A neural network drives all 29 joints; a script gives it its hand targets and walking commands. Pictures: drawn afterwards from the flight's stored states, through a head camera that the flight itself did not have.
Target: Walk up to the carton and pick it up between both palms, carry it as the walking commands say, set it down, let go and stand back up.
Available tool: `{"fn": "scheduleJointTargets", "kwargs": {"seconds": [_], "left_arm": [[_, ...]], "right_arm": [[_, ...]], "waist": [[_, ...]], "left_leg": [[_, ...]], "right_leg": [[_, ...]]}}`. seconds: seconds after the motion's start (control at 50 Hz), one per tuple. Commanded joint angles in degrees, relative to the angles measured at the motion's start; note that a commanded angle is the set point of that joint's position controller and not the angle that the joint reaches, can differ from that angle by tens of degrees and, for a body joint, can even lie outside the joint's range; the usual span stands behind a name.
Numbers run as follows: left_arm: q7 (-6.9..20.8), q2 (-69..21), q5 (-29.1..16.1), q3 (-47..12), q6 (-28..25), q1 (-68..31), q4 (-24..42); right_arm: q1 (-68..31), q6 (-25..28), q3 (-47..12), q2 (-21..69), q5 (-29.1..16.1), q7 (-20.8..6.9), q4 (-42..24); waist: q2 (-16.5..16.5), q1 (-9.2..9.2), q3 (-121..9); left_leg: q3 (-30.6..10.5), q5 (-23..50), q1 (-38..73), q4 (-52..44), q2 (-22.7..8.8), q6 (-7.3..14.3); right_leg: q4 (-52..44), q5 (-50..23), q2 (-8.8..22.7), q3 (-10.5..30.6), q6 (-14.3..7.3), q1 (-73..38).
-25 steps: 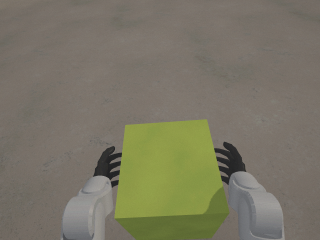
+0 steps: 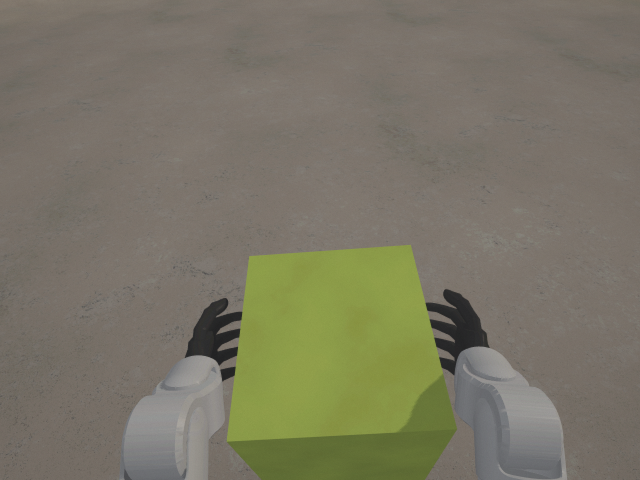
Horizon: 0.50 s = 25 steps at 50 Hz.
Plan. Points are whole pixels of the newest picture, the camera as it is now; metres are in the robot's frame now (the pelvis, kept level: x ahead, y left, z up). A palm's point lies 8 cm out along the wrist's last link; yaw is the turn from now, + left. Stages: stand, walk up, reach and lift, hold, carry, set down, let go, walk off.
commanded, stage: carry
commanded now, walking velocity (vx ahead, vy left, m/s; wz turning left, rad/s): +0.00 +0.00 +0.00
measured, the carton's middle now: (338, 374) +0.27 -0.01 +0.01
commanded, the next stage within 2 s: hold in 1.86 s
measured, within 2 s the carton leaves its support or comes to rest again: neither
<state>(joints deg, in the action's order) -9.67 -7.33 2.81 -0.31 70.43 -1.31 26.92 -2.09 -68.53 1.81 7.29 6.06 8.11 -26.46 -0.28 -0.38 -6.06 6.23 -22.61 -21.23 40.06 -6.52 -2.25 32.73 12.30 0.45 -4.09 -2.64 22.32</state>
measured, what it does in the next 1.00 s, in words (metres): stands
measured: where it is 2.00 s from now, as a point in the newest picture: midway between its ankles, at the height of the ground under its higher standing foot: outside the picture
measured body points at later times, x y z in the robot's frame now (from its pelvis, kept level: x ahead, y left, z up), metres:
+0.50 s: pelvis -0.05 +0.01 +0.00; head -0.09 +0.00 +0.45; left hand +0.19 +0.15 +0.10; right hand +0.20 -0.15 +0.10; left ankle -0.03 +0.15 -0.73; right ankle +0.05 -0.09 -0.73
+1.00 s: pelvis -0.02 +0.02 +0.00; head -0.04 +0.02 +0.45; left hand +0.23 +0.16 +0.09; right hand +0.24 -0.13 +0.09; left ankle -0.03 +0.15 -0.73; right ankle +0.05 -0.09 -0.73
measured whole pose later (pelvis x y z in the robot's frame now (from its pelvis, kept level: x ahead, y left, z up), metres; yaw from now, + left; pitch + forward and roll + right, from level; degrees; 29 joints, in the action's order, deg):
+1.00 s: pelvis -0.02 +0.02 +0.00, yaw +1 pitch +2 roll +0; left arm -9.4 -7.3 3.7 0.1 68.6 -1.5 25.8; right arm -3.3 -66.1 1.8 7.3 6.1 8.0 -23.7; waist 0.2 -0.4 -6.2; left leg 6.2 -17.5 -17.2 32.9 -4.9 -2.2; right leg 29.8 8.5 0.9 -4.6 -1.7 23.5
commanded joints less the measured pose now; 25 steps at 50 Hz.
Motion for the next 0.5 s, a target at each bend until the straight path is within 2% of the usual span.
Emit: {"fn": "scheduleJointTargets", "kwargs": {"seconds": [0.0,0.06,0.1,0.12,0.14,0.16,0.18,0.26,0.48], "left_arm": [[7.46,-48.77,-14.83,-30.09,-2.25,-23.66,7.75],[7.20,-47.59,-14.41,-29.68,-2.01,-24.00,7.18],[6.95,-47.12,-14.23,-29.57,-1.82,-23.50,6.78],[6.83,-46.85,-14.19,-29.63,-1.76,-23.16,6.75],[6.88,-46.69,-14.67,-30.56,-1.70,-24.39,7.96],[6.81,-46.60,-14.79,-30.92,-1.70,-25.11,8.57],[6.72,-46.59,-14.82,-30.93,-1.72,-25.24,8.81],[6.30,-46.05,-14.58,-30.85,-1.29,-25.38,8.03],[6.13,-44.36,-13.29,-28.84,-1.52,-25.38,5.21]], "right_arm": [[-21.38,-0.46,-36.26,51.34,-20.45,-7.41,-4.41],[-21.86,-0.79,-36.05,49.92,-20.12,-7.14,-4.34],[-21.89,-0.96,-35.66,49.32,-20.02,-7.08,-4.20],[-21.67,-0.99,-35.38,49.09,-20.01,-7.11,-4.16],[-21.29,-0.80,-34.86,49.35,-19.90,-7.24,-3.71],[-20.86,-0.87,-34.64,49.22,-19.86,-7.33,-3.49],[-20.99,-0.93,-34.52,49.06,-20.03,-7.43,-3.59],[-20.89,-1.35,-33.58,47.91,-19.59,-7.21,-2.85],[-22.11,-1.00,-32.78,46.19,-18.60,-6.71,-0.76]], "waist": [[8.98,1.19,-9.31],[9.33,0.94,-8.39],[8.20,0.94,-8.29],[7.20,0.96,-8.63],[3.21,0.81,-7.93],[0.34,0.86,-6.83],[-0.63,0.98,-6.15],[0.27,1.23,-5.20],[3.55,0.97,-5.57]], "left_leg": [[-0.58,-2.57,0.99,1.10,2.98,-0.77],[1.07,-2.15,4.76,-5.94,4.30,-0.44],[1.19,-1.57,7.28,-11.45,4.38,0.05],[0.92,-0.71,8.69,-13.74,3.89,0.25],[-1.95,-2.01,5.84,-14.93,2.07,0.88],[-4.99,-5.15,2.14,-17.37,0.13,1.41],[-6.06,-7.31,-0.72,-18.59,-0.83,1.51],[-4.86,-9.06,-3.87,-18.21,-0.48,1.29],[-3.36,-5.49,-0.73,-14.56,1.48,1.03]], "right_leg": [[-19.25,9.88,12.88,13.95,0.62,-4.12],[-20.49,19.33,12.12,13.34,0.78,-1.45],[-19.98,18.93,11.07,12.56,1.50,-1.11],[-19.27,16.44,10.29,11.83,2.14,-1.28],[-17.28,14.93,8.68,9.41,3.38,-1.44],[-14.00,12.75,7.00,7.11,3.63,-2.50],[-12.06,10.69,5.91,5.72,3.54,-3.56],[-10.95,9.84,5.69,5.28,2.81,-4.78],[-15.98,14.32,7.68,8.10,3.52,-2.71]]}}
